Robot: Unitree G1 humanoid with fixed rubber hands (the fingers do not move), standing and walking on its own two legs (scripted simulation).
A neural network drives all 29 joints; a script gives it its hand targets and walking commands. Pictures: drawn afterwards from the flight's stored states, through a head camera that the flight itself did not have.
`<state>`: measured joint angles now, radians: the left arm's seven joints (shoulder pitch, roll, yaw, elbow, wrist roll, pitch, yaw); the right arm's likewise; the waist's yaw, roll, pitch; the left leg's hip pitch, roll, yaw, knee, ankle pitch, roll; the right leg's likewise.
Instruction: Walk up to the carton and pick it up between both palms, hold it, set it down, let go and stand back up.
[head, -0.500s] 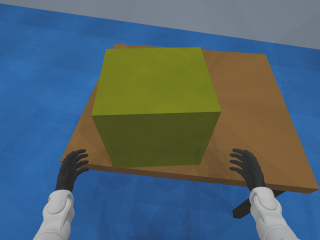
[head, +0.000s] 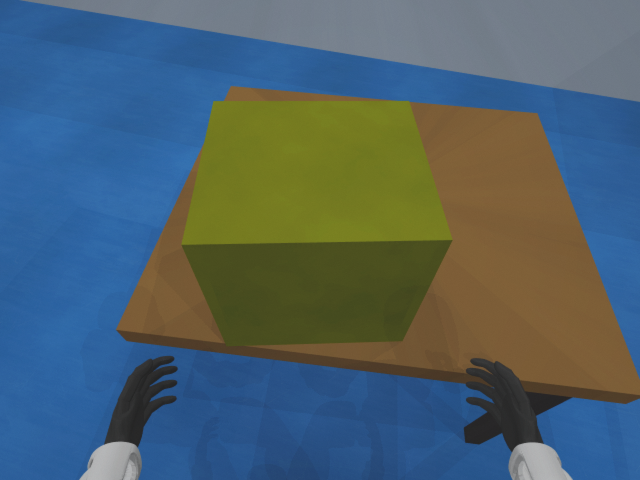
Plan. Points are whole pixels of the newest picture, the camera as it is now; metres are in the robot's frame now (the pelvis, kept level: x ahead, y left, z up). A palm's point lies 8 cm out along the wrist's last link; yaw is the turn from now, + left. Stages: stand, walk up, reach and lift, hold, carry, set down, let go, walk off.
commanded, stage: set down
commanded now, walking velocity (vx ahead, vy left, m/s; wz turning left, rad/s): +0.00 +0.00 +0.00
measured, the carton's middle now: (313, 228) +0.46 +0.03 +0.00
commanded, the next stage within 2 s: let go in 1.84 s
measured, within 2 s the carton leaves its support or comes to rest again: neither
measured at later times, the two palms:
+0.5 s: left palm (124, 459) +0.16 +0.25 -0.07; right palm (507, 457) +0.16 -0.22 -0.08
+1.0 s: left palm out of the picture +0.14 +0.24 -0.08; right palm out of the picture +0.14 -0.22 -0.09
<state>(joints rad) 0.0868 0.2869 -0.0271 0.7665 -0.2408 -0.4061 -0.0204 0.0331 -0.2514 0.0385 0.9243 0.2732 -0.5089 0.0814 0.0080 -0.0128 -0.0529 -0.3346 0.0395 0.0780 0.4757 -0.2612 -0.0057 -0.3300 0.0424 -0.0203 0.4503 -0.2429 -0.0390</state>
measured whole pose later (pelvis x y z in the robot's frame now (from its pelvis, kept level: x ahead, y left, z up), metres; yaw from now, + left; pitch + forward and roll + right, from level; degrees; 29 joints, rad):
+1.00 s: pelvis -0.02 +0.00 +0.00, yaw +0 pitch +1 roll +0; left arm 0.18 0.24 0.00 0.50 -0.03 0.26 -0.01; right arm 0.14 -0.15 -0.06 0.78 0.03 -0.06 0.05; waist 0.02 -0.03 -0.03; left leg -0.22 0.03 0.08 0.43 -0.23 0.00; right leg -0.22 0.04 -0.02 0.42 -0.22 -0.04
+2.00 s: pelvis -0.03 +0.00 +0.01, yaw +1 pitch -1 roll +0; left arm 0.09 0.22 0.01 0.51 0.04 0.46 0.01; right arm -0.02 -0.15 -0.10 0.94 -0.02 0.01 0.05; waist 0.00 -0.04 0.04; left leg -0.19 0.02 0.07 0.40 -0.20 0.00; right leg -0.19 0.03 -0.03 0.39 -0.20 -0.04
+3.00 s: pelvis +0.01 +0.02 +0.01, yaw +1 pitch +2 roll -1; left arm 0.28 0.18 0.04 0.78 0.05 -0.05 0.00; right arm 0.21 -0.18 -0.08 0.96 -0.03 -0.03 0.02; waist 0.01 0.01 -0.05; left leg -0.17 0.01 0.06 0.39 -0.25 0.03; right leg -0.14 0.02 -0.03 0.32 -0.22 -0.01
